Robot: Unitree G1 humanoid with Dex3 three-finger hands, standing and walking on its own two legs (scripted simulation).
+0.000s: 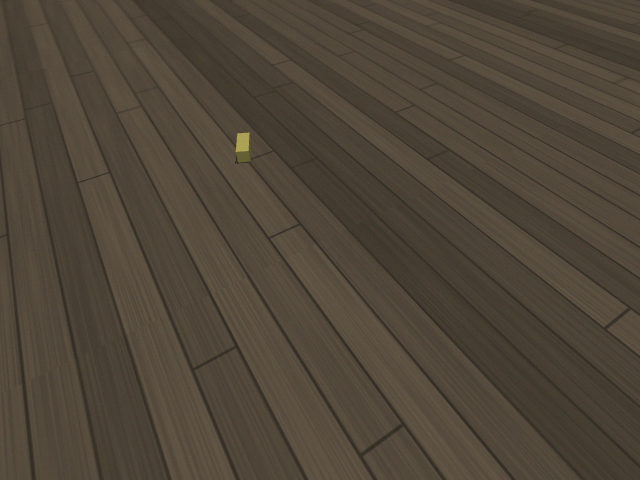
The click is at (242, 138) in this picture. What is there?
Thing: lying carton
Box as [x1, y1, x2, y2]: [236, 133, 250, 161]
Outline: 237,133 237,159 238,161 250,161 249,133
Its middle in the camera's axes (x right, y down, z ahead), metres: -0.44 -0.53 +2.11
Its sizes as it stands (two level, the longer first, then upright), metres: 0.179 0.068 0.067
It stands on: the floor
